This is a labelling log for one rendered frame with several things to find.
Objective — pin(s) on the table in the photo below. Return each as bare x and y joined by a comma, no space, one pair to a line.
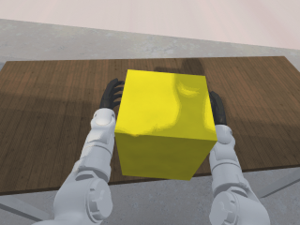
46,109

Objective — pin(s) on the right robot hand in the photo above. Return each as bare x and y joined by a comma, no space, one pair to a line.
217,108

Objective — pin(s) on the left robot hand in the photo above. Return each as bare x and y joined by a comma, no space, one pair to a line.
109,97

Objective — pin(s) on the carton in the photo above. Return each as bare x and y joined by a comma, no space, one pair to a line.
165,126

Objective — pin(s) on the left robot forearm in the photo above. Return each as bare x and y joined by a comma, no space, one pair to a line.
97,150

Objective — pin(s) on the right robot upper arm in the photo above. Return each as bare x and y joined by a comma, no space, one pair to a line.
230,208

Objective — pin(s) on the right robot forearm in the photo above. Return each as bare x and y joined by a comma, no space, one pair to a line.
225,167

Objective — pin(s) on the left robot upper arm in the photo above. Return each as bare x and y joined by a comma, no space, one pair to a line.
83,202

